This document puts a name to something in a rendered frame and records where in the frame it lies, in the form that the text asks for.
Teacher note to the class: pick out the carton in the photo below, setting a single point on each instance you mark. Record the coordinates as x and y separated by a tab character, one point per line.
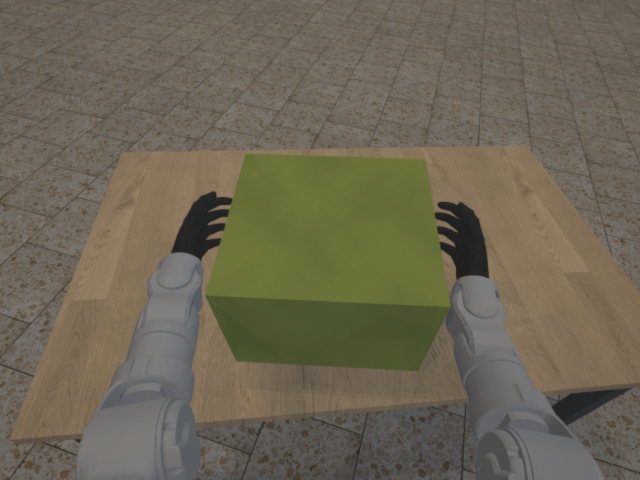
330	261

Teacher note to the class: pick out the left robot forearm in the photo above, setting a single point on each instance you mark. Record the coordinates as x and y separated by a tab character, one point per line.
161	351

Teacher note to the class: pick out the robot left hand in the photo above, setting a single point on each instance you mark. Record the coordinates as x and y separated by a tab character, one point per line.
194	231

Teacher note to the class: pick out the robot left upper arm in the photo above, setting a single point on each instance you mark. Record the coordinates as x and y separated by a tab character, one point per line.
149	440

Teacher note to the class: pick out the robot right hand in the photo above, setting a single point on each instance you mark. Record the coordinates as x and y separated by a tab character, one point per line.
469	254

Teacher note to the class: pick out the robot right upper arm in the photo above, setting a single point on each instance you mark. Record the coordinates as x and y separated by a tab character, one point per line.
510	453

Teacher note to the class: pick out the right robot forearm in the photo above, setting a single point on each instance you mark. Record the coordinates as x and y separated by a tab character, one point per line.
498	387

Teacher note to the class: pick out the table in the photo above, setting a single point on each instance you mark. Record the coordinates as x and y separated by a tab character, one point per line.
572	313

